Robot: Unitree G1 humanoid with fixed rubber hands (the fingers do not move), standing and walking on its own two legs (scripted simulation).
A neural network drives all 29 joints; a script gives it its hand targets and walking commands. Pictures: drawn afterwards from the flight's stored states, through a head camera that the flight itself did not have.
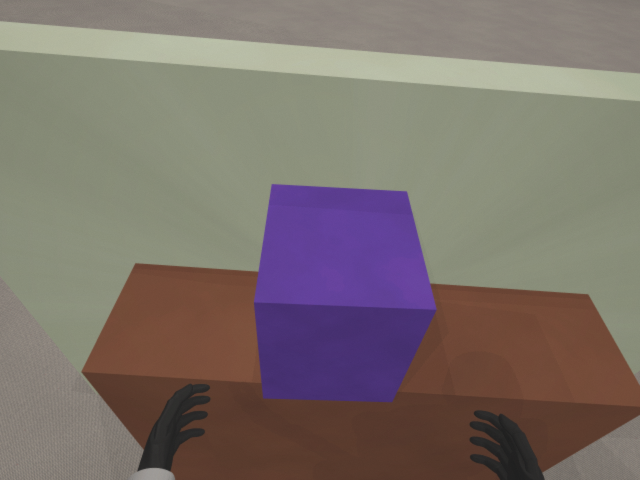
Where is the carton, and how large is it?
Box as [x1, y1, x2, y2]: [254, 184, 436, 401]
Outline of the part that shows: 272,184 254,298 263,398 391,401 436,309 406,191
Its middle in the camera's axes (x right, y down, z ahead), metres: +0.02 +0.09 +0.58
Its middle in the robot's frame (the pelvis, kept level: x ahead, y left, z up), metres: +0.37 +0.01 +0.00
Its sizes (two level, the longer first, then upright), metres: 0.210 0.200 0.250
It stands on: a pedestal, 0.66 m high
